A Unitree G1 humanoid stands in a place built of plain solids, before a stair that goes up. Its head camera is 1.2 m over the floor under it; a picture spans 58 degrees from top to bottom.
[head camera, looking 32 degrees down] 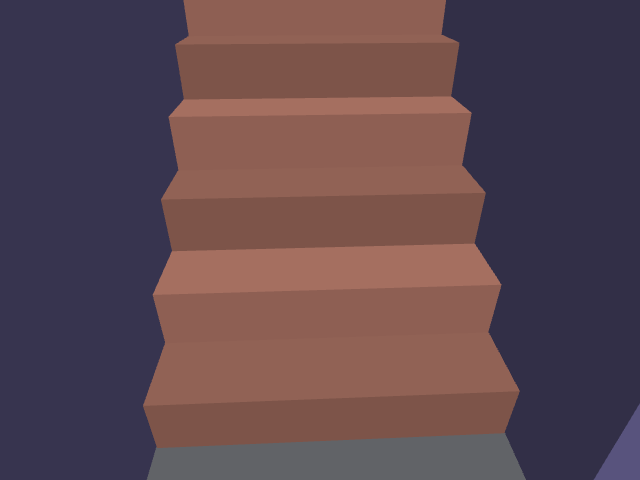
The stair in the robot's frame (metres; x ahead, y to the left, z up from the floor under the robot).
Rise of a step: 0.19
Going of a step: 0.24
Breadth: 1.05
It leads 3 degrees to the left of straight ahead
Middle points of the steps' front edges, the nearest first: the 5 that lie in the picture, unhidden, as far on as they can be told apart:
0.78 -0.04 0.19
1.02 -0.03 0.39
1.25 -0.02 0.58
1.49 -0.01 0.78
1.72 0.00 0.97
